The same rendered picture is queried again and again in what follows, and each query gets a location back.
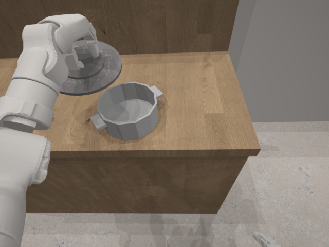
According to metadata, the left robot hand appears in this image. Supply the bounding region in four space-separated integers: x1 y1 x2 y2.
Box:
45 14 99 71

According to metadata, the lid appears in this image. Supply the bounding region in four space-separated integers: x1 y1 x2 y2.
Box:
60 40 122 96

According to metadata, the left robot forearm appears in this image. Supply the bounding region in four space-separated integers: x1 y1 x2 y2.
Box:
0 19 73 133

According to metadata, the table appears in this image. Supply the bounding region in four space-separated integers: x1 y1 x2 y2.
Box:
0 0 261 214

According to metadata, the right robot hand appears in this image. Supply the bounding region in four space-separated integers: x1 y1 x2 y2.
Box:
253 231 280 247

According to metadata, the robot left upper arm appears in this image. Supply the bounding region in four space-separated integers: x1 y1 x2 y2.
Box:
0 127 52 247

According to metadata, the pot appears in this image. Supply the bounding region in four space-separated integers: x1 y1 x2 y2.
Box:
90 82 163 140

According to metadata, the knob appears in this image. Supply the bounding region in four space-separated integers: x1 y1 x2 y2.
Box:
74 45 94 65

